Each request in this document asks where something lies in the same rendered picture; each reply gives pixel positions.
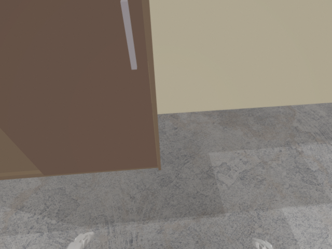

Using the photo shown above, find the wardrobe door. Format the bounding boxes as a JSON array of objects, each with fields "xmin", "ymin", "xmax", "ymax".
[
  {"xmin": 0, "ymin": 128, "xmax": 39, "ymax": 173},
  {"xmin": 0, "ymin": 0, "xmax": 158, "ymax": 175}
]

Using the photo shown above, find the left robot hand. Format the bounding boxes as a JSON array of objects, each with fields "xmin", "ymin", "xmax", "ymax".
[{"xmin": 66, "ymin": 232, "xmax": 94, "ymax": 249}]

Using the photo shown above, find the handle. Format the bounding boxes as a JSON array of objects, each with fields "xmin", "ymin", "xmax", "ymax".
[{"xmin": 120, "ymin": 0, "xmax": 137, "ymax": 70}]

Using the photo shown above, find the right robot hand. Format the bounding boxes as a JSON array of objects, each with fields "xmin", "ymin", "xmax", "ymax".
[{"xmin": 251, "ymin": 238, "xmax": 273, "ymax": 249}]

